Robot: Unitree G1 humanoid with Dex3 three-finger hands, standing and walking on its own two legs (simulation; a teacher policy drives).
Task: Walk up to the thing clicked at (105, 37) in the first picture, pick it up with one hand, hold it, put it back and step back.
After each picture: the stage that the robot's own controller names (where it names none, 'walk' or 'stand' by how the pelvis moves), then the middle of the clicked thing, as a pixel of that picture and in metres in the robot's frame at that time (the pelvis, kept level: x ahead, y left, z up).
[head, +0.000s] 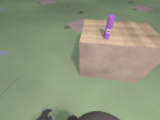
stand; (108, 28) +0.96 -0.13 +0.09
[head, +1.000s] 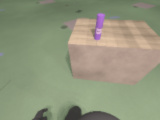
walk; (98, 28) +0.87 +0.01 +0.12
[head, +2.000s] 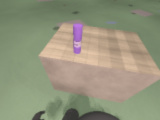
walk; (77, 40) +0.60 +0.19 +0.12
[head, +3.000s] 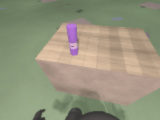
stand; (73, 41) +0.56 +0.19 +0.13
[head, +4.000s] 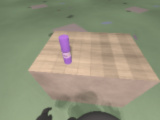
stand; (66, 51) +0.51 +0.23 +0.10
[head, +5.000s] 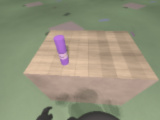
stand; (62, 51) +0.49 +0.25 +0.10
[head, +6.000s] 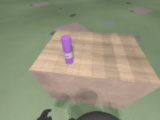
stand; (68, 51) +0.51 +0.22 +0.09
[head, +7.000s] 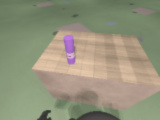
stand; (70, 51) +0.51 +0.20 +0.09
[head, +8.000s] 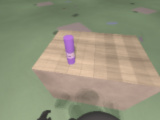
stand; (70, 51) +0.51 +0.20 +0.09
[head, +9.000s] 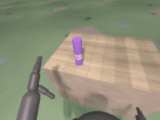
rise first; (78, 52) +0.51 +0.17 +0.09
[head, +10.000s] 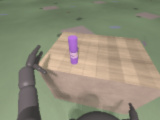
go down; (73, 51) +0.53 +0.16 +0.10
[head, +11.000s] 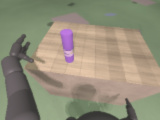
go down; (68, 48) +0.49 +0.16 +0.11
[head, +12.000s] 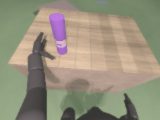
close in; (60, 37) +0.51 +0.18 +0.14
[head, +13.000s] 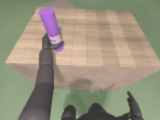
close; (53, 34) +0.54 +0.20 +0.16
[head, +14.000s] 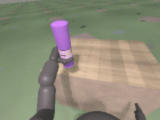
lift; (64, 48) +0.33 +0.17 +0.30
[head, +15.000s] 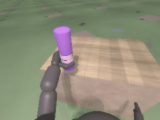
hold; (66, 52) +0.33 +0.16 +0.27
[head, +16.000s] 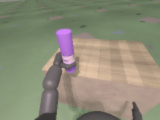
hold; (67, 53) +0.33 +0.16 +0.26
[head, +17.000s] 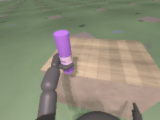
hold; (65, 54) +0.33 +0.17 +0.25
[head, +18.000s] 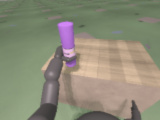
crouch; (68, 47) +0.36 +0.16 +0.28
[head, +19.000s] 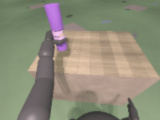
crouch; (57, 30) +0.49 +0.19 +0.29
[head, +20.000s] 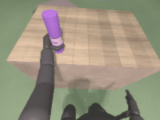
lower; (55, 35) +0.52 +0.19 +0.16
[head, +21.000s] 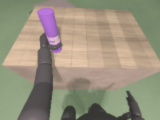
lower; (52, 34) +0.53 +0.20 +0.16
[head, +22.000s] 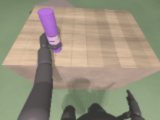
lower; (52, 34) +0.53 +0.20 +0.16
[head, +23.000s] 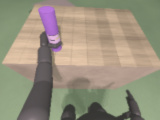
lower; (52, 33) +0.53 +0.20 +0.16
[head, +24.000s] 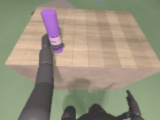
open; (54, 35) +0.53 +0.19 +0.16
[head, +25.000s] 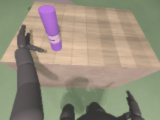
rise; (53, 33) +0.53 +0.20 +0.16
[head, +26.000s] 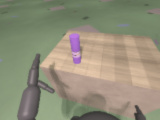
sink last; (75, 50) +0.51 +0.18 +0.12
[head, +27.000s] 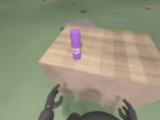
stand; (76, 46) +0.53 +0.17 +0.11
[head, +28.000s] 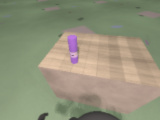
stand; (73, 50) +0.54 +0.19 +0.10
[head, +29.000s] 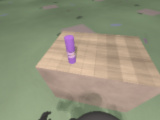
stand; (70, 51) +0.53 +0.21 +0.09
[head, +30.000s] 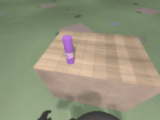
stand; (69, 51) +0.52 +0.21 +0.09
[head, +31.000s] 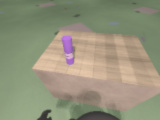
stand; (68, 51) +0.51 +0.21 +0.09
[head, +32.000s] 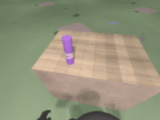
stand; (68, 51) +0.51 +0.21 +0.09
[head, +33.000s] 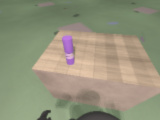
walk; (69, 51) +0.50 +0.21 +0.09
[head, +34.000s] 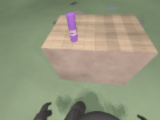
walk; (72, 29) +0.72 +0.23 +0.11
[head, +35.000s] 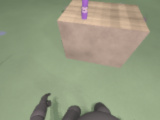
walk; (84, 6) +1.10 +0.16 +0.12
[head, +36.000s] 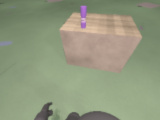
stand; (83, 17) +1.14 +0.18 +0.11
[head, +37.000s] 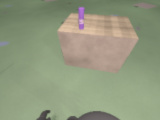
stand; (81, 19) +1.13 +0.20 +0.09
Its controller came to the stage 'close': yes
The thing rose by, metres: 0.21
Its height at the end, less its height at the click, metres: +0.00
